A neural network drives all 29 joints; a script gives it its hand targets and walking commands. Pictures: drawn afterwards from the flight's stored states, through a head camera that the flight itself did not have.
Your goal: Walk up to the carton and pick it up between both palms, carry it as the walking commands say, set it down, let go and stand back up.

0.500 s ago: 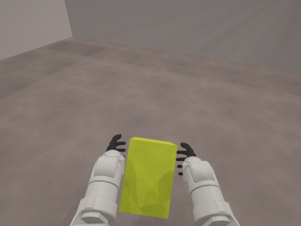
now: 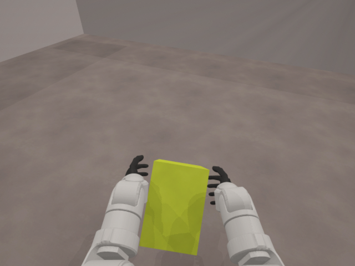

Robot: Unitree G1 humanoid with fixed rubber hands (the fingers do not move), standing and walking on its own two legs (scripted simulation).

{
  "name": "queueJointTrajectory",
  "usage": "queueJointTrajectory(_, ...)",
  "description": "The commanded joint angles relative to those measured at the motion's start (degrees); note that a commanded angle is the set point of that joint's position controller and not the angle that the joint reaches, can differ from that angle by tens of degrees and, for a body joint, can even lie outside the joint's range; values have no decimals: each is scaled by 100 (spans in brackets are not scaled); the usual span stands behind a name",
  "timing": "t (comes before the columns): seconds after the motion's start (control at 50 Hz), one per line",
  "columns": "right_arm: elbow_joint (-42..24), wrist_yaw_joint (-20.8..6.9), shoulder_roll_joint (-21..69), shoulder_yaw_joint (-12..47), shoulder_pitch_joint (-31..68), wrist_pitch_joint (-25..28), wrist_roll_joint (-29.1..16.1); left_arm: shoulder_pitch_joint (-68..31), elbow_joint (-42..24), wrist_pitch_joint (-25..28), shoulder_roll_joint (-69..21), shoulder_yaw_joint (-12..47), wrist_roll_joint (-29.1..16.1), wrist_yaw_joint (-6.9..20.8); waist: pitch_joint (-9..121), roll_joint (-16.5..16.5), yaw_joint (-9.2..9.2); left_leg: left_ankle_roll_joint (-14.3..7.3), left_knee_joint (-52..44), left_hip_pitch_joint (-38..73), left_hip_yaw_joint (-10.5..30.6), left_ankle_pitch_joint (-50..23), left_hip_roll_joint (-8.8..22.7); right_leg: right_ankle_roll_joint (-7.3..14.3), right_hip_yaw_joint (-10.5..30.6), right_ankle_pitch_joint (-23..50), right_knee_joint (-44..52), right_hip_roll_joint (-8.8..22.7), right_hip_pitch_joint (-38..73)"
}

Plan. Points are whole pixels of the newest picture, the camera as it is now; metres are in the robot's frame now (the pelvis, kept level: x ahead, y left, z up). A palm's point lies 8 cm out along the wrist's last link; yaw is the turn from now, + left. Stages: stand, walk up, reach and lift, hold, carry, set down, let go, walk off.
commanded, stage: hold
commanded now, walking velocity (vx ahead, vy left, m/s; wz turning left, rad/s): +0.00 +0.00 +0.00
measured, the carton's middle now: (174, 199) +0.37 +0.01 -0.07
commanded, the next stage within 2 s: set down in 0.36 s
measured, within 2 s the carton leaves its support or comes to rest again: neither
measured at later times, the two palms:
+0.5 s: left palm (131, 197) +0.28 +0.10 +0.08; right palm (238, 204) +0.27 -0.13 +0.06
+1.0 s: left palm (122, 232) +0.25 +0.13 -0.02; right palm (217, 223) +0.27 -0.10 -0.02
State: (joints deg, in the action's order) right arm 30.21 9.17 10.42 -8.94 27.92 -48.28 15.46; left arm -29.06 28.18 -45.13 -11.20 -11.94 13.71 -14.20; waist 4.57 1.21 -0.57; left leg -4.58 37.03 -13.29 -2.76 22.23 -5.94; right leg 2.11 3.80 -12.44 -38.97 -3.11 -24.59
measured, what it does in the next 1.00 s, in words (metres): shifts its weight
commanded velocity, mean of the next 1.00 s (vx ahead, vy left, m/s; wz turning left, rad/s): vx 0.00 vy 0.00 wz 0.00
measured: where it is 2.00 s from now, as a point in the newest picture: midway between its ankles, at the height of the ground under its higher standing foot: outside the picture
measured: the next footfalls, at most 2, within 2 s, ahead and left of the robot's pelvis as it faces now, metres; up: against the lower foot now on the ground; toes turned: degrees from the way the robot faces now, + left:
none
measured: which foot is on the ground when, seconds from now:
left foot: down 0.00-1.00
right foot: down 0.00-1.00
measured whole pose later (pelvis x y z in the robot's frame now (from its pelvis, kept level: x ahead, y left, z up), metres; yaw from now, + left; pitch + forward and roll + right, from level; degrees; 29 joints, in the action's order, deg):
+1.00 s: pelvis -0.12 +0.00 -0.02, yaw +4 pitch -11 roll -2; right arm 43.5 10.1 10.5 -31.5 46.9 -24.7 21.9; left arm -46.7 47.2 -20.0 -12.1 -33.4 20.1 -6.5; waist -24.4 -3.4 -0.7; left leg -4.2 45.4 -17.8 0.2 16.9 -3.6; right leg 2.0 -1.0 -10.1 -35.6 -3.6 -21.9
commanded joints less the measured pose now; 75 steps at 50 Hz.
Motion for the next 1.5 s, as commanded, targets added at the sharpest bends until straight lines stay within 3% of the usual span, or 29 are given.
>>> queueJointTrajectory(0.0, -2231, -1843, 6781, 3230, 4430, 935, -2064, -2861, 74, 547, -7644, 3063, -1782, 2393, 2586, -158, 71, 296, -1048, 280, 1415, -4097, 496, -240, 288, 2499, 658, -143, 3657)
queueJointTrajectory(0.12, -2380, -2021, 7010, 3556, 4145, 891, -2225, -2750, -930, 635, -7398, 3021, -1646, 2434, 1974, -132, 334, 254, -1453, 317, 1300, -3533, 276, -261, 411, 2655, 953, -31, 3887)
queueJointTrajectory(0.14, -2359, -1985, 6819, 3389, 3951, 905, -2092, -2762, -769, 583, -7543, 3142, -1760, 2418, 1837, -327, 71, 348, -1465, 533, 1323, -3698, 359, -231, 304, 2289, 931, -163, 3598)
queueJointTrajectory(0.18, -2669, -1977, 6702, 3498, 3917, 824, -2144, -2234, -898, 551, -7463, 2999, -1776, 2380, 1759, 106, 210, 291, -1529, 498, 1395, -4019, 473, -280, 352, 2454, 1043, -110, 3900)
queueJointTrajectory(0.3, -1642, -1899, 6328, 2528, 3763, 710, -1662, -2260, -16, 382, -6954, 2149, -1325, 2495, 434, -66, 199, 199, -1820, -120, 1323, -1814, 457, -183, 368, 1408, 1238, 103, 3719)
queueJointTrajectory(0.32, -1448, -1870, 6398, 2362, 3581, 669, -1519, -2474, -175, 402, -6749, 2329, -1385, 2538, 441, 61, -102, 172, -1763, 105, 1313, -1773, 441, -207, 457, 1432, 1311, 162, 3558)
queueJointTrajectory(0.34, -1917, -1847, 6370, 2420, 3866, 743, -1640, -2495, -269, 446, -6656, 2285, -1484, 2568, 629, 11, -19, 133, -1695, -118, 1385, -1522, 502, -211, 528, 1207, 1314, 279, 3820)
queueJointTrajectory(0.36, -1207, -1949, 6580, 2573, 3229, 727, -1996, -1212, 800, 394, -6317, 1773, -866, 2523, 1386, -406, 837, 48, -1840, -336, 1432, -1525, 595, -27, 590, 1165, 1387, 353, 3824)
queueJointTrajectory(0.44, -733, -1858, 6104, 1880, 3608, 943, -1475, -1924, 956, 743, -5996, 1302, -532, 2530, 485, -510, 718, -13, -1728, -1008, 1348, -539, 644, 7, 782, 312, 1202, 357, 3659)
queueJointTrajectory(0.48, -296, -1703, 5830, 1331, 3333, 894, -1052, -2426, 968, 857, -5619, 1223, -549, 2576, -456, 204, 83, -63, -1694, -1152, 1300, -5, 657, -79, 657, -472, 1383, 307, 3173)
queueJointTrajectory(0.58, 153, -1484, 6220, 902, 4997, 1474, -882, -3817, 1659, 1671, -4740, 66, -260, 2713, 301, 329, 596, -408, -1156, -1800, 1260, 876, 701, -121, 801, -1789, 1022, 315, 3534)
queueJointTrajectory(0.6, 165, -1275, 5929, 541, 5092, 1572, -605, -4359, 1797, 1790, -4631, 43, -419, 2759, 22, 885, 55, -370, -863, -1758, 1030, 901, 598, -116, 961, -2206, 1363, 303, 3312)
queueJointTrajectory(0.66, 1071, -1028, 5900, -180, 5387, 1761, -255, -5073, 2197, 2097, -4096, -412, -155, 2772, 115, 1017, -151, -422, -333, -1994, 1028, 1150, 611, -85, 945, -2778, 1125, 334, 2746)
queueJointTrajectory(0.72, 1426, -951, 5409, -413, 5654, 2020, -273, -5702, 2460, 2365, -3555, -718, 91, 2599, 275, 101, 261, -455, -462, -2491, 1167, 1336, 740, -143, 1040, -2257, 651, 409, 3263)
queueJointTrajectory(0.76, 1880, -1033, 4616, -1026, 5701, 2141, 33, -6031, 2149, 2430, -3848, -504, 231, 2366, 544, -242, -387, -343, -821, -2602, 1647, 2093, 1005, -136, 628, -2027, 157, 192, 3071)
queueJointTrajectory(0.78, 2085, -1015, 4963, -835, 5614, 2143, -20, -5898, 2449, 2477, -3339, -884, 437, 2379, 385, -124, 232, -338, -570, -2751, 1257, 1693, 847, -129, 921, -2294, 421, 357, 3261)
queueJointTrajectory(0.8, 2098, -1031, 4432, -1247, 5480, 2295, 158, -6282, 1972, 2448, -3957, -281, 163, 2255, 622, -532, -592, -234, -917, -2233, 1633, 2137, 996, -67, 557, -1816, 96, 135, 2826)
queueJointTrajectory(0.86, 2132, -1144, 4330, -837, 5416, 2496, 54, -5742, 1813, 2695, -3595, -458, 287, 2051, 876, -157, -17, -110, -869, -1968, 1517, 1108, 862, -110, 459, -1104, 147, 145, 2742)
queueJointTrajectory(0.94, 1773, -1277, 4072, -540, 6264, 3002, -229, -6789, 1406, 2991, -3754, 213, -121, 1808, 1778, -838, -214, 116, -1053, -1145, 2003, 1893, 884, -9, 498, -1179, -123, 129, 2143)
queueJointTrajectory(1.02, 1396, -1207, 3821, -232, 5778, 3463, -128, -5598, 2207, 3296, -4251, 579, -346, 1690, 2119, -466, -581, 196, -695, -1418, 2031, 1190, 870, 53, 462, -605, -343, 94, 1581)
queueJointTrajectory(1.1, 1916, -1208, 3470, -379, 5519, 3626, 69, -5798, 1926, 3562, -3709, 141, 3, 1432, 1658, -551, -341, 196, -305, -1698, 1941, 1143, 705, 109, 477, -907, -491, 16, 650)
queueJointTrajectory(1.14, 1555, -1166, 3159, -380, 5675, 3769, 205, -5384, 2398, 3628, -3619, 117, -5, 1486, 2260, -5, -538, 127, -119, -1618, 2076, 1262, 706, 23, 359, -832, -689, -18, 323)
queueJointTrajectory(1.16, 1656, -1190, 2856, -581, 5365, 3879, 348, -5425, 2179, 3635, -4053, 600, -117, 1393, 2604, -569, -888, 279, -259, -1318, 2283, 1264, 831, 84, 251, -385, -813, -31, 56)
queueJointTrajectory(1.2, 1274, -1277, 2894, -51, 5597, 4093, -42, -5608, 1562, 3778, -3977, 1007, -348, 1237, 3140, -782, -532, 402, -191, -834, 2238, 897, 821, 77, 141, -284, -933, -101, -143)
queueJointTrajectory(1.22, 708, -1272, 2302, 96, 6327, 4312, -263, -5960, 1387, 3873, -4453, 1702, -757, 1135, 4169, -878, -1022, 474, -259, -363, 2777, 1245, 1085, 21, 138, -165, -1189, -102, -57)
queueJointTrajectory(1.3, 887, -1293, 2828, 744, 6023, 4399, -627, -4648, 2183, 4012, -4266, 1448, -465, 955, 3821, -426, -340, 341, 22, -1470, 2461, 1013, 941, -20, 241, -317, -1260, -73, -144)
queueJointTrajectory(1.32, 790, -1274, 2830, 644, 5967, 4381, -435, -5312, 1537, 4188, -4090, 1516, -581, 904, 3808, -136, -658, 278, 77, -1920, 2458, 1164, 879, -40, 270, -277, -1357, -137, -198)
queueJointTrajectory(1.38, 775, -1221, 2944, 935, 5639, 4502, -586, -4915, 1583, 4349, -4101, 1655, -621, 910, 4394, 7, -457, 225, 577, -2372, 2090, 364, 644, 2, 312, -58, -1519, -101, -200)
queueJointTrajectory(1.48, 1385, -1153, 3578, 707, 4383, 4588, -485, -5175, 1064, 4590, -3827, 2201, -590, 991, 4530, -605, -768, 293, 708, -2913, 2008, 141, 531, 20, 280, 391, -1807, -109, -534)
